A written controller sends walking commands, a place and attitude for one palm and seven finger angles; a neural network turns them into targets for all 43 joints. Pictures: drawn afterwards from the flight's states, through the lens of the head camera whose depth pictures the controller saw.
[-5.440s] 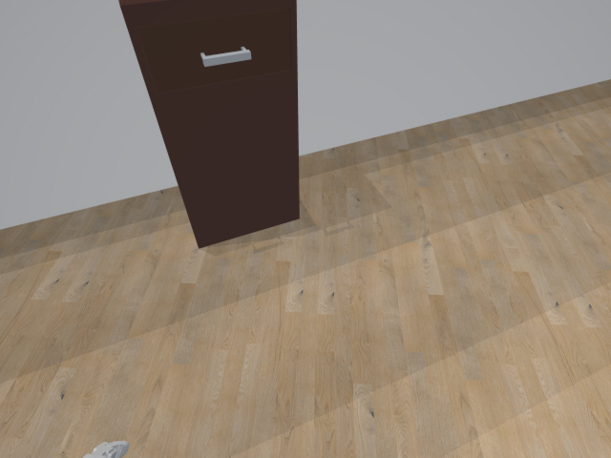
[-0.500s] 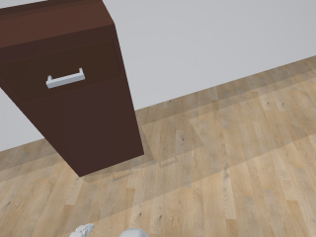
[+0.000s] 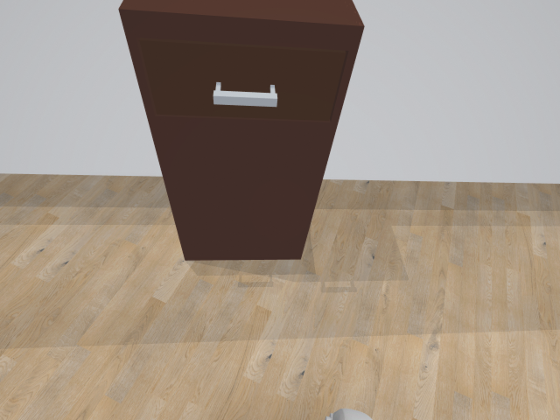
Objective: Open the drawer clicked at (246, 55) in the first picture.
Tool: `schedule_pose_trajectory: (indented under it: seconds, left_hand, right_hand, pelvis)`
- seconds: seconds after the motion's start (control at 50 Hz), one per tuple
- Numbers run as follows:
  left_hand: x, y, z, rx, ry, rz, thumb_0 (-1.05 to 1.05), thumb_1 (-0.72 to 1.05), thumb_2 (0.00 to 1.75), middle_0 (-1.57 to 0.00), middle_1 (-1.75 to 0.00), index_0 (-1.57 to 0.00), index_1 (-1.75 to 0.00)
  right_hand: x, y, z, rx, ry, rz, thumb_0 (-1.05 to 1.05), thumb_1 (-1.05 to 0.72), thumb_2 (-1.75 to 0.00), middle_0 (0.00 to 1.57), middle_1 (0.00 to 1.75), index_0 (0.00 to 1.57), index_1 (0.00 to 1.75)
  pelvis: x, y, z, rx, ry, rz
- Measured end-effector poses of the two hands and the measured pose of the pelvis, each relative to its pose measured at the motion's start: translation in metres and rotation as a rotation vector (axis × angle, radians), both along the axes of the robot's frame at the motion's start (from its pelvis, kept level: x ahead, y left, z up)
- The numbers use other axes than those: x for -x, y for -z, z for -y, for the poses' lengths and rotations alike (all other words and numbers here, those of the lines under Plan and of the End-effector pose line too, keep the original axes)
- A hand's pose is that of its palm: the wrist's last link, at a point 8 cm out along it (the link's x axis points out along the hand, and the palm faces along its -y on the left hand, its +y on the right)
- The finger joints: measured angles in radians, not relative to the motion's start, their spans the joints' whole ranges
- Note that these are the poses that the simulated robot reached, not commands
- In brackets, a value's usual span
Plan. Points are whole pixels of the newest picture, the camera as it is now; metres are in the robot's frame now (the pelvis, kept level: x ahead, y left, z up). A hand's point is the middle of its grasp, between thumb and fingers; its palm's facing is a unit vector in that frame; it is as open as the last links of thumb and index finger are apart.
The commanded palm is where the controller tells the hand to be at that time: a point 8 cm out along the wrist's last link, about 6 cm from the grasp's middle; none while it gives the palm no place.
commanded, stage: turn to face it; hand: left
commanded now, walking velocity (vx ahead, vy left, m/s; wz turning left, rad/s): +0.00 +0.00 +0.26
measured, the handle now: (245, 93) +0.75 +0.14 +0.03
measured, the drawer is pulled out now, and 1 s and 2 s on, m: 0.00 0.00 0.00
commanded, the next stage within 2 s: take the last steps up to it in 0.10 s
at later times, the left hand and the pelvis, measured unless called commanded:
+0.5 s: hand out of the picture -0.01 +0.13 -0.16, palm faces +0.14 -0.97 -0.21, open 7.4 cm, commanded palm none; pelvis +0.00 -0.05 +0.00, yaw +4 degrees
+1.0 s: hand out of the picture +0.05 +0.15 -0.19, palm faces +0.12 -0.99 -0.12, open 7.4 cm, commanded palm none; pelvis +0.12 +0.00 +0.00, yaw +2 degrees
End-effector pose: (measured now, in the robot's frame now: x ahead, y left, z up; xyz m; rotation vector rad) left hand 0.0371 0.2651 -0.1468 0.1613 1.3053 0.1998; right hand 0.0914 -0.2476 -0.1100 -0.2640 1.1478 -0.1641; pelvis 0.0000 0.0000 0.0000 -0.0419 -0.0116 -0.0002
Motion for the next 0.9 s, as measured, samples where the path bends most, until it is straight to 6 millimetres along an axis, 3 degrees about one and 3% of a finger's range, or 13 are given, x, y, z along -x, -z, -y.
schedule_pose_trajectory:
  seconds: [0.16, 0.32, 0.4, 0.5, 0.62, 0.72, 0.84, 0.9]
  left_hand:
    - [-0.015, -0.010, 0.009, 0.001, -0.013, 0.088, 0.00, 0.91, 0.90, -0.20, -0.29, -0.20, -0.30]
    - [-0.016, -0.019, 0.041, -0.009, 0.006, 0.140, 0.00, 0.91, 0.90, -0.20, -0.29, -0.20, -0.30]
    - [0.005, -0.016, 0.064, -0.014, -0.003, 0.123, 0.00, 0.91, 0.90, -0.20, -0.29, -0.20, -0.30]
    - [0.056, -0.015, 0.091, 0.020, -0.083, 0.008, 0.00, 0.91, 0.90, -0.20, -0.29, -0.20, -0.30]
    - [0.106, -0.011, 0.119, 0.084, -0.157, -0.165, 0.00, 0.91, 0.90, -0.20, -0.29, -0.20, -0.30]
    - [0.125, -0.009, 0.132, 0.136, -0.218, -0.263, 0.00, 0.91, 0.90, -0.20, -0.29, -0.20, -0.30]
    - [0.118, 0.005, 0.122, 0.196, -0.248, -0.365, 0.00, 0.91, 0.90, -0.20, -0.29, -0.20, -0.30]
    - [0.091, 0.012, 0.104, 0.201, -0.203, -0.380, 0.00, 0.91, 0.90, -0.20, -0.29, -0.20, -0.30]
  right_hand:
    - [0.028, 0.012, -0.015, -0.054, 0.005, -0.047, 0.00, -0.90, -0.90, 0.20, 0.30, 0.20, 0.30]
    - [0.075, 0.035, 0.002, -0.100, 0.039, -0.136, 0.00, -0.90, -0.90, 0.20, 0.30, 0.20, 0.30]
    - [0.094, 0.049, 0.018, -0.126, 0.064, -0.183, 0.00, -0.90, -0.90, 0.20, 0.29, 0.20, 0.30]
    - [0.094, 0.040, 0.033, -0.134, 0.060, -0.230, 0.00, -0.91, -0.90, 0.20, 0.29, 0.20, 0.29]
    - [0.071, 0.035, 0.043, -0.103, 0.045, -0.248, 0.00, -0.91, -0.90, 0.20, 0.29, 0.20, 0.29]
    - [0.023, 0.033, 0.030, -0.081, -0.008, -0.238, 0.00, -0.91, -0.90, 0.19, 0.29, 0.20, 0.29]
    - [-0.071, 0.036, -0.013, -0.076, -0.079, -0.089, 0.00, -0.91, -0.90, 0.19, 0.29, 0.20, 0.29]
    - [-0.100, 0.033, -0.032, -0.089, -0.066, 0.001, 0.00, -0.91, -0.90, 0.19, 0.29, 0.20, 0.29]
  pelvis:
    - [0.007, -0.001, -0.001, -0.017, -0.045, 0.014]
    - [0.017, 0.002, 0.019, -0.042, -0.072, 0.016]
    - [0.014, 0.007, 0.037, -0.055, -0.072, 0.021]
    - [0.002, -0.002, 0.049, -0.060, -0.076, 0.018]
    - [-0.017, -0.003, 0.050, -0.039, -0.105, 0.007]
    - [-0.041, 0.000, 0.039, -0.024, -0.114, -0.009]
    - [-0.079, 0.014, 0.014, -0.016, -0.099, -0.016]
    - [-0.094, 0.016, 0.004, -0.034, -0.064, 0.002]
